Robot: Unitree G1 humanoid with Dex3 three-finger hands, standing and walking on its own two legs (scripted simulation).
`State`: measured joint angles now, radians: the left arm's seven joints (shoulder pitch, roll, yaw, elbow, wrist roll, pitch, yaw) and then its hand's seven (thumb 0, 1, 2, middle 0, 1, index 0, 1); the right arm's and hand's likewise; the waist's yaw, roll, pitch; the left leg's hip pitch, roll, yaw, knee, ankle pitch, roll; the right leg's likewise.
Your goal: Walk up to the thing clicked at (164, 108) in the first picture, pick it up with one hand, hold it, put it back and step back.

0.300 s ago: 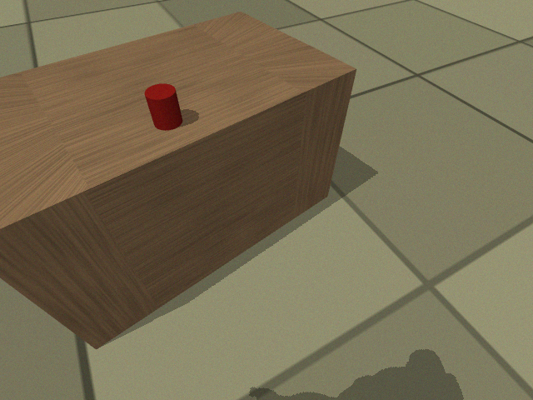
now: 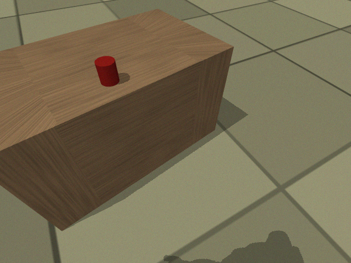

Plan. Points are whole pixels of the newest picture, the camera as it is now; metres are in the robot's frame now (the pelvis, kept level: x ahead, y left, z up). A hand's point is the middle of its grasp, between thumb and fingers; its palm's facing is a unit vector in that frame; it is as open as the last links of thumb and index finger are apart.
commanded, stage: stand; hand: right
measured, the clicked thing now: (107, 71) +0.85 +0.28 -0.03
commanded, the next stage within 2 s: walk up in 0.82 s
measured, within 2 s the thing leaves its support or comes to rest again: neither
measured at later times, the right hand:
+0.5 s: hand out of the picture +0.07 -0.24 -0.16, palm faces -0.04 +0.94 -0.33, open 7.3 cm
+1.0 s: hand out of the picture +0.11 -0.24 -0.14, palm faces -0.18 +0.92 -0.35, open 7.3 cm
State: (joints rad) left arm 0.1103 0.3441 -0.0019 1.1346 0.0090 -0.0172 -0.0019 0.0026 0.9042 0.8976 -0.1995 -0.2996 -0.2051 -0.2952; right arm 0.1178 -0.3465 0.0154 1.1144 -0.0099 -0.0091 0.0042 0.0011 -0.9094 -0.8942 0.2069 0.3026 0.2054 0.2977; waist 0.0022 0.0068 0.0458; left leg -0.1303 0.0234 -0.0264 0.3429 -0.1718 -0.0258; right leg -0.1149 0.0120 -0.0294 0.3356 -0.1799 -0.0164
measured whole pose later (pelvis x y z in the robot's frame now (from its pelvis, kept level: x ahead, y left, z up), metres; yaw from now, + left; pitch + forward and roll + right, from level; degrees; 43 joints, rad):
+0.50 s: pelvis +0.01 +0.01 +0.00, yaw +0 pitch -2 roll +0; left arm 0.12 0.35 0.00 1.14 0.01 -0.01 0.00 0.00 0.90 0.90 -0.20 -0.30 -0.21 -0.30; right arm 0.13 -0.34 0.02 1.12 -0.01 -0.01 0.00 0.00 -0.91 -0.89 0.21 0.30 0.21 0.30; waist 0.00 0.00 0.05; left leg -0.12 0.02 -0.02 0.33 -0.17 -0.02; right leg -0.11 0.00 -0.02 0.32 -0.18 -0.01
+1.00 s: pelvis +0.03 +0.03 +0.00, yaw +8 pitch -2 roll -1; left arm 0.17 0.39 0.09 0.98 0.04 -0.05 -0.01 0.00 0.90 0.90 -0.20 -0.30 -0.21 -0.30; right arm 0.22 -0.41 -0.07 0.98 -0.05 0.06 0.10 0.00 -0.91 -0.89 0.21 0.30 0.21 0.30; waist 0.01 0.00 0.06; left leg -0.44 0.07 0.00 0.88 -0.36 -0.01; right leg -0.07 -0.05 -0.15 0.36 -0.26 -0.01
